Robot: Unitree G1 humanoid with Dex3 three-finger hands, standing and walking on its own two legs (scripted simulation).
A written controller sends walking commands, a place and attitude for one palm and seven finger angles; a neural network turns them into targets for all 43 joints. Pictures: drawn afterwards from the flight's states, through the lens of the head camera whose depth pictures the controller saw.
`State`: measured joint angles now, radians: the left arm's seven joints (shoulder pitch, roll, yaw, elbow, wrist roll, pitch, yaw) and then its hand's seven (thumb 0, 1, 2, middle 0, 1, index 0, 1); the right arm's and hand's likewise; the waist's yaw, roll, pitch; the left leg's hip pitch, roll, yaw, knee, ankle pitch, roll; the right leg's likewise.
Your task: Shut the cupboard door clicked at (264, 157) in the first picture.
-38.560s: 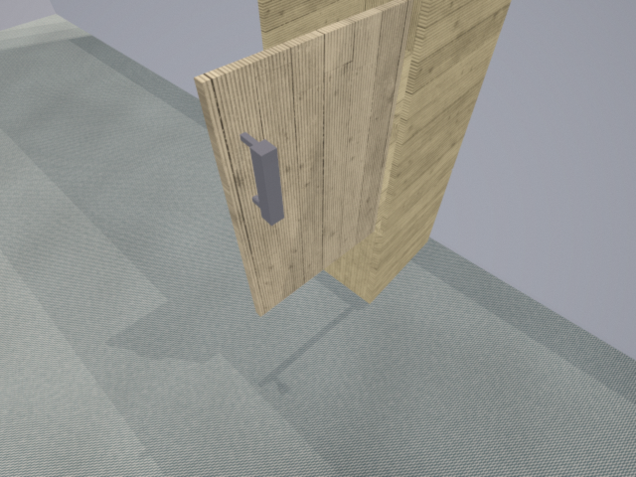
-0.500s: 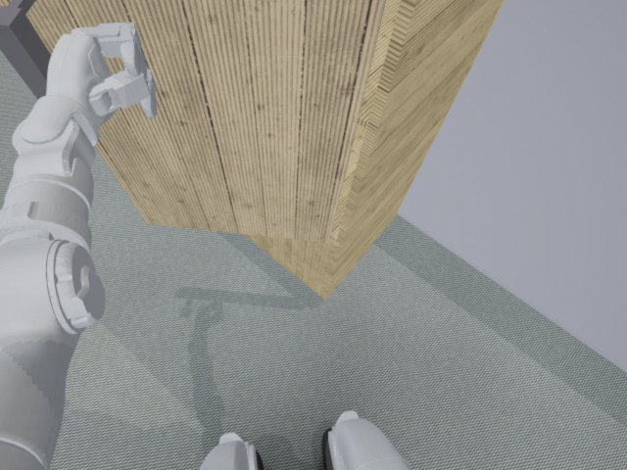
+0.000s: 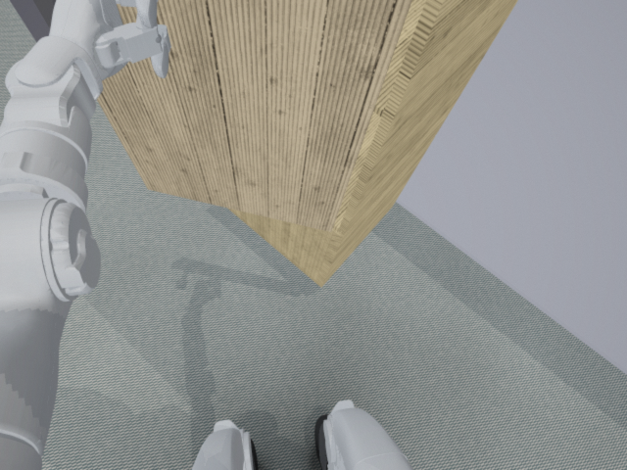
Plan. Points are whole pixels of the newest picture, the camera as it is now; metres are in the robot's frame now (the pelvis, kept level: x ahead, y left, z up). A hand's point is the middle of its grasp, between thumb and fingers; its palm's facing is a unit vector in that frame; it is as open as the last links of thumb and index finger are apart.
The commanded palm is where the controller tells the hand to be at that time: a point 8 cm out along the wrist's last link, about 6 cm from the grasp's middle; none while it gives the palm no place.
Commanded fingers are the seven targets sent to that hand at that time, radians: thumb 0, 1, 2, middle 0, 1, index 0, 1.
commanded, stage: pull the fist back off the door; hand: left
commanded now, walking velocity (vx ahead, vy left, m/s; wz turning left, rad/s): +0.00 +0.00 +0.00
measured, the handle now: (55, 8) +0.63 +0.20 +0.14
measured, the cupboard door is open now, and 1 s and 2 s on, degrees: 28 24 24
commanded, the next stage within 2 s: draw the hand back to the body in 0.86 s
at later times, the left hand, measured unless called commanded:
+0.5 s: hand (181, 45) +0.56 +0.07 +0.15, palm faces +0.14 -0.99 -0.02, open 3.1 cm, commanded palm +0.50 +0.11 +0.14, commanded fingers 0.00 0.90 0.90 -1.30 -1.50 -1.30 -1.50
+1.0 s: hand (182, 96) +0.48 +0.07 +0.15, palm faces +0.12 -0.99 -0.01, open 3.1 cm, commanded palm +0.45 +0.12 +0.15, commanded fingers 0.00 0.90 0.90 -1.30 -1.50 -1.30 -1.50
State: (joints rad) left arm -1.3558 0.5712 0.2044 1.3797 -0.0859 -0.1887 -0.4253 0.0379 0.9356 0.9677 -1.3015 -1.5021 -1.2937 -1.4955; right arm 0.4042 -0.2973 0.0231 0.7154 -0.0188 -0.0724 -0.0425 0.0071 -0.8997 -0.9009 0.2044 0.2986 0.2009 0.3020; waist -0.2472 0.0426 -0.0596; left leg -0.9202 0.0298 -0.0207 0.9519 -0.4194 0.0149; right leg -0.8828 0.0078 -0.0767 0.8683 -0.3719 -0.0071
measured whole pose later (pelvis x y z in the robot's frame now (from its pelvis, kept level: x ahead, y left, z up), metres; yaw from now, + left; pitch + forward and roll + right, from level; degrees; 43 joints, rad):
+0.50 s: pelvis +0.02 -0.01 +0.02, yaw -2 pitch +18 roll -1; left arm -1.03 0.27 0.34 1.19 0.02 -0.33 0.20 0.01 0.90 0.90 -1.30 -1.50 -1.29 -1.50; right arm 0.50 -0.24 -0.01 0.67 -0.06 0.01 0.08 0.01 -0.90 -0.90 0.20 0.30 0.20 0.30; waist -0.18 0.07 -0.12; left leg -0.72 0.05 0.03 0.82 -0.41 0.00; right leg -0.72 0.03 -0.02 0.77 -0.36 -0.01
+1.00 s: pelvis +0.01 -0.02 +0.03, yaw +0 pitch +11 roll +0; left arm -0.86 0.14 0.18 1.05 -0.05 -0.32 0.19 0.01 0.90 0.90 -1.31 -1.50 -1.30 -1.50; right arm 0.29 -0.24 -0.01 0.67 -0.01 -0.03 0.02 0.01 -0.90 -0.90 0.20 0.30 0.20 0.30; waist -0.09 0.04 -0.09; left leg -0.59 0.02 0.00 0.77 -0.37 -0.01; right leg -0.59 0.00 -0.05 0.75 -0.35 -0.02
